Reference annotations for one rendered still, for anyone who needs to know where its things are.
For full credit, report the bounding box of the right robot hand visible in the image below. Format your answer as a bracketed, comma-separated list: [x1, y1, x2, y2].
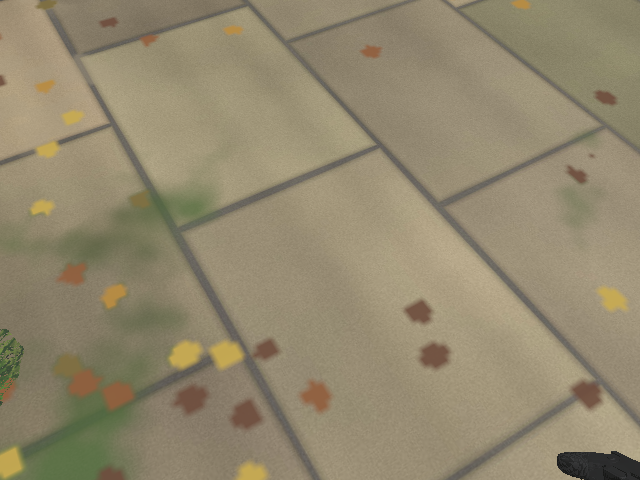
[557, 451, 640, 480]

